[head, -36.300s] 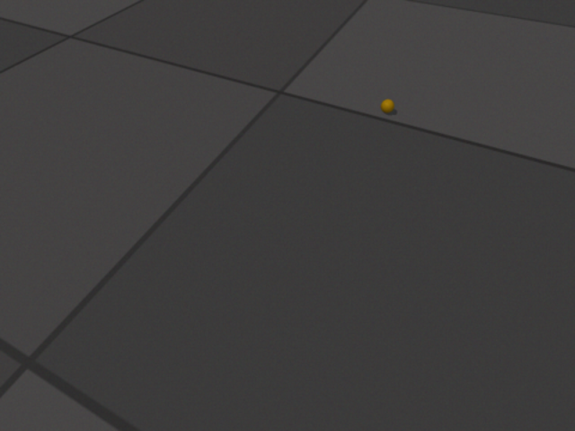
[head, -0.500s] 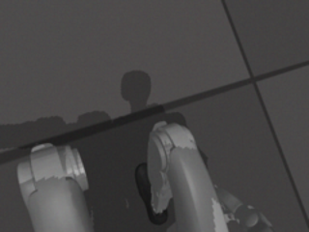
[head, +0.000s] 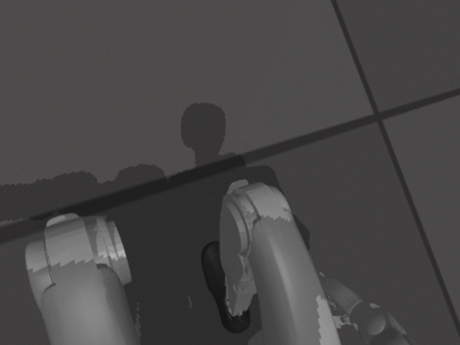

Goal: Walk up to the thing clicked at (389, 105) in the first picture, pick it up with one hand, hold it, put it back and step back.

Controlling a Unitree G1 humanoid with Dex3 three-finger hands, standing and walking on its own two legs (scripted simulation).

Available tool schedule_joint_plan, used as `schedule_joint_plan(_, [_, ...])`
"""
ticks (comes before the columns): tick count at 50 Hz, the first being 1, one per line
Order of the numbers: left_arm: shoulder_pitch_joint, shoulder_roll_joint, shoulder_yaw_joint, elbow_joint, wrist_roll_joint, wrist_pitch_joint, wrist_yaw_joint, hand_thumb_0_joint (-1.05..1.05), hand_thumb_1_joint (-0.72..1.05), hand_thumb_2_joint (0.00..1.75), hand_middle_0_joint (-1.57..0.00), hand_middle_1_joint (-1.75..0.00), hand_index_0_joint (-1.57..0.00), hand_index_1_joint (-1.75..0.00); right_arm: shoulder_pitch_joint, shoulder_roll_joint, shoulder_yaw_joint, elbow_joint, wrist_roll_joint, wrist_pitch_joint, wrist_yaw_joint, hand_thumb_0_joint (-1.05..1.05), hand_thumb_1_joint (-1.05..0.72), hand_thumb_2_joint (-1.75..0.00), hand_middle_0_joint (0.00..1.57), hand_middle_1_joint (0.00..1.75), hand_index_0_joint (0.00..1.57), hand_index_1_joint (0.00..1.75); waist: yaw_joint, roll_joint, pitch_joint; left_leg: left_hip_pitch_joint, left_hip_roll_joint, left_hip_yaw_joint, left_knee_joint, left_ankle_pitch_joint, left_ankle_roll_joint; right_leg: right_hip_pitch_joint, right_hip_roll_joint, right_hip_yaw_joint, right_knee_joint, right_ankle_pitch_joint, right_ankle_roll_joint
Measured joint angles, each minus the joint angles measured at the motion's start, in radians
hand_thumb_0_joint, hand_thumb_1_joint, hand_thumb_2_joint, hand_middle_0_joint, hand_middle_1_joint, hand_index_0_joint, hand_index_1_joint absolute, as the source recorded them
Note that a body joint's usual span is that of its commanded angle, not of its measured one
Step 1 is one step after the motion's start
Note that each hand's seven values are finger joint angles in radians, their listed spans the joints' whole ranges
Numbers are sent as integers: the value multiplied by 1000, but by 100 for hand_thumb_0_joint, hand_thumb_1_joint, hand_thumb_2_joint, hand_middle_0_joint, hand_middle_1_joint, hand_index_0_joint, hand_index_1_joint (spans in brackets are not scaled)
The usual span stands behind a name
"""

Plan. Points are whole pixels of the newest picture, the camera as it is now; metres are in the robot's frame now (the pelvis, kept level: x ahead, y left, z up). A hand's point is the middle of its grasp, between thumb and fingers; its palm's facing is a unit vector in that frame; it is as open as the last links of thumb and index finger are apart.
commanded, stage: close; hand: left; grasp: from above
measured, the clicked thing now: out of the picture +0.37 +0.43 -0.24
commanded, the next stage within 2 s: settle in 1.58 s
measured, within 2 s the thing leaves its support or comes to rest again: leaves its support in 1.98 s
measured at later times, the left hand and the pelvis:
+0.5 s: hand out of the picture +0.36 +0.41 -0.22, palm faces -0.41 -0.18 -0.89, open 8.9 cm; pelvis +0.00 +0.00 +0.00, yaw +0 degrees
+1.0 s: hand out of the picture +0.36 +0.40 -0.22, palm faces -0.41 -0.20 -0.89, open 8.8 cm; pelvis +0.00 +0.00 +0.00, yaw +0 degrees
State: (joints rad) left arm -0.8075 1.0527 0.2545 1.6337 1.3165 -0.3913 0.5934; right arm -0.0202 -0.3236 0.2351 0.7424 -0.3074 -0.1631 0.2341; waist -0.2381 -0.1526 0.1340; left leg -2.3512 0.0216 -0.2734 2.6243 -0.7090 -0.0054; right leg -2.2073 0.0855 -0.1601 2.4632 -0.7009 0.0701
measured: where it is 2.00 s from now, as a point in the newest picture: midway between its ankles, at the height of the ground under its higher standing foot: (174, 325)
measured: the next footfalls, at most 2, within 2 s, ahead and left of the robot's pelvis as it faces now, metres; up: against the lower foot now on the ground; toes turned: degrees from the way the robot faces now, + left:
none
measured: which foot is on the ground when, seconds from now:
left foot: down 0.00-1.00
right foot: down 0.00-1.00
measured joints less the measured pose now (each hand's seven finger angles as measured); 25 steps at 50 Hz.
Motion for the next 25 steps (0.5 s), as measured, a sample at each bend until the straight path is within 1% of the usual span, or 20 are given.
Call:
schedule_joint_plan(2, [2, 3, 2, 2, 2, -3, 1, -4, 5, 71, -28, -99, -54, -96, -3, 0, 0, -3, -1, 1, -2, 0, -89, -89, 20, 29, 20, 30, 0, -1, 1, 2, 1, -1, 0, 0, -1, 1, 1, -1, -1, 2, 2])
schedule_joint_plan(8, [-3, -2, -18, 0, 1, -4, 5, -5, 7, 68, -30, -96, -60, -95, -8, 1, 0, 10, -5, 4, -8, 0, -89, -89, 20, 29, 20, 30, 5, -4, -2, 2, 1, -1, -2, 3, 0, 1, 1, -1, -3, 5, 3])
schedule_joint_plan(18, [-19, 2, -42, 19, 9, -3, 15, -6, 7, 63, -34, -93, -64, -91, 0, 1, 4, 19, -8, -3, -5, 0, -89, -89, 20, 29, 20, 30, 2, -5, -5, 1, 0, 0, 1, 3, 2, 2, 1, 0, -1, 3, 0])
schedule_joint_plan(21, [-21, 5, -42, 25, 10, 0, 17, -6, 7, 62, -35, -92, -65, -89, 3, -1, 8, 15, -8, -6, -3, 0, -89, -89, 20, 29, 20, 30, -1, -3, -3, 2, 1, 0, 2, 2, 3, 3, 1, 0, -1, 3, 2])
schedule_joint_plan(25, [-21, 4, -39, 24, 3, 2, 19, -6, 7, 61, -36, -90, -66, -88, 6, 0, 9, 18, -7, -11, -3, 0, -89, -89, 20, 29, 20, 30, -2, -2, -2, 1, 1, 0, 1, 3, 3, 2, 1, -1, -2, 5, 1])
